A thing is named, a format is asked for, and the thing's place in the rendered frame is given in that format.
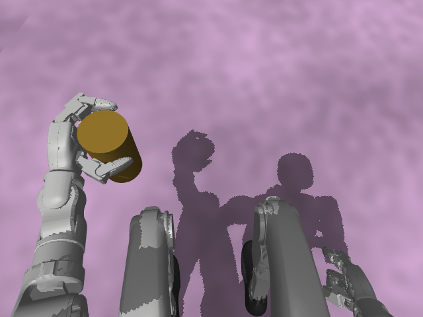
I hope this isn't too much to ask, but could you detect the left robot hand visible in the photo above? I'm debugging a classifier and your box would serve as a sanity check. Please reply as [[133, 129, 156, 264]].
[[47, 92, 134, 184]]

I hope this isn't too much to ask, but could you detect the can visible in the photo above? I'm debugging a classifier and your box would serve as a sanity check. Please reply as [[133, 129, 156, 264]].
[[77, 110, 142, 183]]

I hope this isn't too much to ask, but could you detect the right robot hand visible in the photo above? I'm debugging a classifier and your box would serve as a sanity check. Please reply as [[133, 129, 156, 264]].
[[322, 246, 377, 312]]

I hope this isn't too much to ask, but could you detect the right robot foot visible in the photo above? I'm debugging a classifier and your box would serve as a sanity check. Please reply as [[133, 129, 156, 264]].
[[241, 240, 267, 316]]

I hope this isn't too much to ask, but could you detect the left robot arm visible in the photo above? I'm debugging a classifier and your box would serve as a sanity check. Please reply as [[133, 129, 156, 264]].
[[10, 170, 89, 317]]

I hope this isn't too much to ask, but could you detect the right robot arm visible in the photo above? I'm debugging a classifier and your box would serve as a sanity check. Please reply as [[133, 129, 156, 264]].
[[353, 298, 394, 317]]

